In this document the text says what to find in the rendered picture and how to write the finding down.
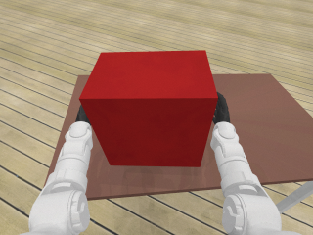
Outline robot left upper arm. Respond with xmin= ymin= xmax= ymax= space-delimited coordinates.
xmin=19 ymin=189 xmax=90 ymax=235

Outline robot right upper arm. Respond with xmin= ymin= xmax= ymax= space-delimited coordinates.
xmin=222 ymin=193 xmax=302 ymax=235

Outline carton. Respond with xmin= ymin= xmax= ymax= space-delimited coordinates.
xmin=79 ymin=50 xmax=218 ymax=167

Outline left robot hand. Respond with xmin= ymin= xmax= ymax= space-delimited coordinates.
xmin=75 ymin=105 xmax=91 ymax=125

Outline right robot hand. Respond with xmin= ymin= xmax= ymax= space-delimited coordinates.
xmin=212 ymin=92 xmax=231 ymax=124

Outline right robot forearm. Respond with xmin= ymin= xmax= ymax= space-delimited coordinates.
xmin=210 ymin=121 xmax=282 ymax=230

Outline left robot forearm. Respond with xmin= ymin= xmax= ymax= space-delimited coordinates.
xmin=28 ymin=121 xmax=93 ymax=232

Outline table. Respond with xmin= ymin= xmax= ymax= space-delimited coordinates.
xmin=43 ymin=73 xmax=313 ymax=214

